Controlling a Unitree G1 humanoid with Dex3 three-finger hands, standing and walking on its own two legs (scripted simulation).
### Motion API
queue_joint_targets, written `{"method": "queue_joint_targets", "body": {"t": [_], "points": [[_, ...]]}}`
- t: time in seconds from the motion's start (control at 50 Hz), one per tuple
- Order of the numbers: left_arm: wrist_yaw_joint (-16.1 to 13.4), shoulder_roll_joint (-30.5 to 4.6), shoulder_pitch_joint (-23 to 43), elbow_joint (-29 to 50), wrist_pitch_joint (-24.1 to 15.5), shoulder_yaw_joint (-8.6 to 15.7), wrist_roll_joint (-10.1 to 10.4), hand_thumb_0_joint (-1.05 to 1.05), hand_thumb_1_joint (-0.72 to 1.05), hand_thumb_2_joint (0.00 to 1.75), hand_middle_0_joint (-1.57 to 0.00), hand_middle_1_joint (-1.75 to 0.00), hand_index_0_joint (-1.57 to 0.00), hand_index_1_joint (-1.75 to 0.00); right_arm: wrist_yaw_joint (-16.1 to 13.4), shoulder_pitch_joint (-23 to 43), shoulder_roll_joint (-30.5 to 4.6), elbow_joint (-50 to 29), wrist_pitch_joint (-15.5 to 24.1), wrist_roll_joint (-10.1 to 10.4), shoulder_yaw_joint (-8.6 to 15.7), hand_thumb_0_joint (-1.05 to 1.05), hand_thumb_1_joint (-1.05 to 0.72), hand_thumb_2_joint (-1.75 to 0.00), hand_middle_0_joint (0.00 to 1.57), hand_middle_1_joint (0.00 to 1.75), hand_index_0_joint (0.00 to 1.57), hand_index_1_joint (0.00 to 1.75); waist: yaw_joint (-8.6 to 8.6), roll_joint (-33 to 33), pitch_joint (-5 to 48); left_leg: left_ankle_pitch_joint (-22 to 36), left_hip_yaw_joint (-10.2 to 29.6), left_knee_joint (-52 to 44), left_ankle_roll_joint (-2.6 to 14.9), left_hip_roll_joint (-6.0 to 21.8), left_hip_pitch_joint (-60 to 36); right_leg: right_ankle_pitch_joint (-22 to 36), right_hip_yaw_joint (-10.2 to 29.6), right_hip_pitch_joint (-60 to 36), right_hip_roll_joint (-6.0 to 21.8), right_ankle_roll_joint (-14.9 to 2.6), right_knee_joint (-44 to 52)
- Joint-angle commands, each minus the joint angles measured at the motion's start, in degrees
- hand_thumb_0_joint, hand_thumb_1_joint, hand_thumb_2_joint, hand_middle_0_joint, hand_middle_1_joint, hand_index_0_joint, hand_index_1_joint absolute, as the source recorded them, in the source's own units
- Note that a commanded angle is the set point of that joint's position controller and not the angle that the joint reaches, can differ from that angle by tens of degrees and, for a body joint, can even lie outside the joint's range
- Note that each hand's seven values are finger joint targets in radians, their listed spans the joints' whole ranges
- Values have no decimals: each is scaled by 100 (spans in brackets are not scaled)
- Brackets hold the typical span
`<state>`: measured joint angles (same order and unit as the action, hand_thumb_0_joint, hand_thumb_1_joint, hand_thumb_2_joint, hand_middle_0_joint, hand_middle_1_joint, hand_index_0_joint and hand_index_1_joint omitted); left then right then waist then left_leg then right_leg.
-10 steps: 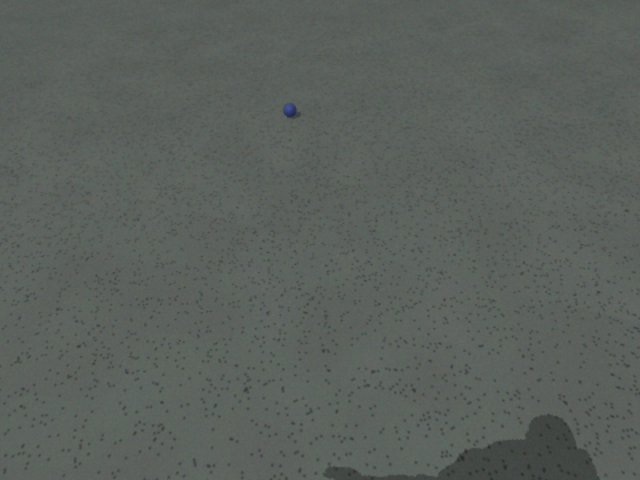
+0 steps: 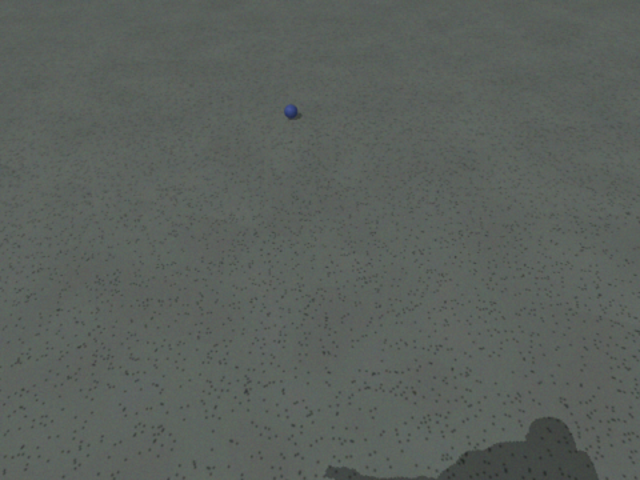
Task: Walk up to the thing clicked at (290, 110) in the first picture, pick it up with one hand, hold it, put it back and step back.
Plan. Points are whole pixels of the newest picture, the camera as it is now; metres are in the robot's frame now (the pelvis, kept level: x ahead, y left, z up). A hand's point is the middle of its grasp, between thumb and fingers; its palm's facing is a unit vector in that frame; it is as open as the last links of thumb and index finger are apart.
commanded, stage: stand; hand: left
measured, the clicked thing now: (290, 111) +2.14 +0.24 -0.74
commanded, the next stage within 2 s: walk up in 0.92 s
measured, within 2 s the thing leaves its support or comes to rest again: neither
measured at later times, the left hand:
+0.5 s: hand out of the picture +0.08 +0.25 -0.16, palm faces -0.02 -0.94 -0.33, open 7.4 cm
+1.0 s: hand out of the picture +0.07 +0.26 -0.15, palm faces -0.10 -0.94 -0.34, open 7.4 cm
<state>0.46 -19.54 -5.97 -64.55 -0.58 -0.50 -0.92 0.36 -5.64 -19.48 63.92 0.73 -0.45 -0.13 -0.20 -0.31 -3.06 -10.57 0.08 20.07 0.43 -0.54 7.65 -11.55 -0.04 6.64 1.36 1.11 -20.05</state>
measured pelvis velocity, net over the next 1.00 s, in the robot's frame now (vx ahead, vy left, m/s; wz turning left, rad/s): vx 0.01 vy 0.00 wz -0.08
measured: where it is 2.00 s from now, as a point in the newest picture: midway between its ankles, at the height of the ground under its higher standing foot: (353, 381)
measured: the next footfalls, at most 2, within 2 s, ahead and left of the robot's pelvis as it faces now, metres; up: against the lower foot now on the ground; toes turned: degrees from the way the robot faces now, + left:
right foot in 1.24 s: +0.11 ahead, -0.19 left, +0.00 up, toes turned -27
left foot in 1.70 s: +0.58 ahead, +0.03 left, +0.00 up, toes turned -28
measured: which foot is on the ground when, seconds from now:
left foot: down 0.00-1.00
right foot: down 0.00-0.98, up 1.00-1.00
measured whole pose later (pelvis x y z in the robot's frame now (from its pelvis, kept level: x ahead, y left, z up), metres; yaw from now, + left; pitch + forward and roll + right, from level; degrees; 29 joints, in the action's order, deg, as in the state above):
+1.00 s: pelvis +0.01 +0.00 +0.00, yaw -4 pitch +0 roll +1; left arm 2.4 -20.7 -11.5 -61.7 -0.8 0.7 -0.6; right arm 4.5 -5.5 -21.4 58.7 0.9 -2.1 2.5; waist -0.4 0.1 -0.8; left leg -21.1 -4.6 25.7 2.5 -0.2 10.6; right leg -20.5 2.0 13.5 2.2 -0.8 -30.0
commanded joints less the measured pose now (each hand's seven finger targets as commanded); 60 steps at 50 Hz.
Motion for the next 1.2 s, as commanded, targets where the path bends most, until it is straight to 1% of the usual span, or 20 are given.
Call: {"method": "queue_joint_targets", "body": {"t": [0.0, 0.24, 0.32, 0.48, 0.64, 0.88, 0.9, 0.92, 0.94, 0.96, 0.98, 1.0, 1.04, 1.06, 1.08, 1.1, 1.12, 1.14, 1.16, 1.18], "points": [[-99, -1176, 153, 300, -105, 242, 25, 0, 90, 90, -20, -30, -20, -30, -98, 231, -1248, -335, 141, -6, 233, 0, -90, -90, 20, 30, 20, 30, -38, 98, 436, 778, 609, -338, 127, 749, -112, 715, 428, -19, 599, -246, 297], [-110, -1180, 201, 324, -114, 249, 28, 0, 90, 90, -20, -30, -20, -30, -108, 184, -1232, -319, 136, 0, 225, 0, -90, -90, 20, 30, 20, 30, -6, 33, 540, 1199, 586, -269, 133, 760, -170, 1079, 396, -226, 638, -231, 320], [-113, -1197, 158, 302, -129, 253, 40, 0, 90, 90, -20, -30, -20, -30, -99, 150, -1223, -310, 135, 10, 219, 0, -90, -90, 20, 30, 20, 30, 4, -5, 502, 1127, 597, -278, 128, 750, -208, 1019, 409, -186, 648, -215, 379], [-99, -1198, 138, 289, -100, 282, 25, 0, 90, 90, -20, -30, -20, -30, -97, 186, -1253, -309, 112, 7, 227, 0, -90, -90, 20, 30, 20, 30, -5, 57, 354, 620, 626, -387, 111, 713, -76, 629, 395, -115, 622, -234, 434], [-100, -1211, 139, 314, -105, 290, 32, 0, 90, 90, -20, -30, -20, -30, -113, 144, -1245, -322, 145, -2, 208, 0, -90, -90, 20, 30, 20, 30, -5, 81, 538, 1201, 617, -311, 116, 753, -218, 1027, 392, -250, 652, -235, 339], [-103, -1224, 129, 341, -97, 281, 32, 0, 90, 90, -20, -30, -20, -30, -114, 143, -1245, -323, 133, 1, 197, 0, -90, -90, 20, 30, 20, 30, -4, 66, 453, 1054, 625, -348, 100, 749, -154, 874, 392, -206, 652, -227, 391], [47, -2204, -596, 652, -150, 578, 48, 0, 90, 90, -20, -30, -20, -30, 228, 453, -2254, -1117, 244, -206, 823, 0, -90, -90, 20, 30, 20, 30, 95, 823, 660, -2360, 185, 642, 352, 655, -851, -1932, 1219, 1441, 739, -639, -136], [96, -2101, -234, 758, -167, 540, 66, 0, 90, 90, -20, -30, -20, -30, 371, 381, -2103, -1118, 209, -266, 805, 0, -90, -90, 20, 30, 20, 30, 299, 742, 203, -3269, 375, 508, 553, 834, -808, -2510, 1132, 2678, 774, -548, -156], [116, -1981, 212, 897, -174, 547, 58, 0, 90, 90, -20, -30, -20, -30, 434, 134, -2096, -1117, 204, -251, 828, 0, -90, -90, 20, 30, 20, 30, 579, 925, -16, -3633, 685, 43, 711, 1116, -1164, -2345, 739, 3553, 573, -422, -506], [135, -1768, 836, 1156, -212, 535, 62, 0, 90, 90, -20, -30, -20, -30, 449, -284, -2135, -1078, 212, -162, 886, 0, -90, -90, 20, 30, 20, 30, 910, 1681, 186, -3856, 1645, -779, 1051, 1939, -1394, -1639, 57, 3966, 314, -386, -2045], [138, -1667, 1047, 1319, -248, 510, 59, 0, 90, 90, -20, -30, -20, -30, 458, -245, -2147, -1141, 228, -145, 929, 0, -90, -90, 20, 30, 20, 30, 917, 1548, 278, -3317, 1982, -1210, 1320, 2578, -1345, -1544, -233, 4114, 374, -367, -2911], [142, -1737, 819, 1343, -284, 498, 48, 0, 90, 90, -20, -30, -20, -30, 477, -2, -2155, -1315, 244, -166, 965, 0, -90, -90, 20, 30, 20, 30, 685, 1125, 405, -2876, 1913, -1280, 1275, 2730, -1236, -1641, -164, 3828, 661, -363, -3009], [208, -1866, 333, 1120, -285, 514, 76, 0, 90, 90, -20, -30, -20, -30, 524, 206, -1963, -1501, 261, -191, 928, 0, -90, -90, 20, 30, 20, 30, 407, 524, 578, -2734, 1297, -1275, 1135, 2361, -924, -1504, -197, 3248, 836, -313, -3120], [285, -1906, -49, 1055, -231, 566, 101, 0, 90, 90, -20, -30, -20, -30, 551, 424, -2050, -1641, 268, -207, 958, 0, -90, -90, 20, 30, 20, 30, 190, 585, 594, -2857, 877, -1250, 1080, 2237, -796, -1368, -294, 3021, 895, -260, -3035], [338, -1928, -351, 1001, -201, 596, 136, 0, 90, 90, -20, -30, -20, -30, 593, 781, -2186, -1769, 270, -187, 976, 0, -90, -90, 20, 30, 20, 30, -29, 804, 497, -2991, 490, -1234, 979, 2163, -270, -1107, -375, 2515, 984, -212, -2969], [362, -1946, -738, 932, -191, 627, 163, 0, 90, 90, -20, -30, -20, -30, 635, 1108, -2244, -1886, 259, -206, 997, 0, -90, -90, 20, 30, 20, 30, -242, 953, 533, -2916, 108, -1074, 851, 2042, 0, -877, -483, 1967, 1016, -248, -2701], [358, -2005, -979, 836, -209, 663, 168, 0, 90, 90, -20, -30, -20, -30, 675, 1217, -2196, -1966, 229, -248, 991, 0, -90, -90, 20, 30, 20, 30, -307, 837, 533, -2904, -270, -778, 746, 1789, 332, -705, -715, 1472, 924, -209, -2469], [342, -2014, -1313, 757, -220, 700, 179, 0, 90, 90, -20, -30, -20, -30, 704, 1392, -2149, -2074, 199, -299, 989, 0, -90, -90, 20, 30, 20, 30, -458, 671, 532, -2915, -650, -364, 662, 1598, 657, -503, -902, 977, 885, -209, -2206], [309, -2034, -1723, 612, -245, 743, 169, 0, 90, 90, -20, -30, -20, -30, 715, 1500, -2084, -2136, 145, -369, 978, 0, -90, -90, 20, 30, 20, 30, -653, 299, 531, -3175, -982, 270, 575, 1305, 1348, -261, -1063, 205, 799, -200, -1932], [235, -2133, -2492, 365, -272, 807, 171, 0, 90, 90, -20, -30, -20, -30, 711, 1647, -1947, -2234, 100, -419, 935, 0, -90, -90, 20, 30, 20, 30, -1008, -513, 567, -3106, -1310, 1606, 426, 879, 2170, -337, -907, -822, 705, -321, -1486]]}}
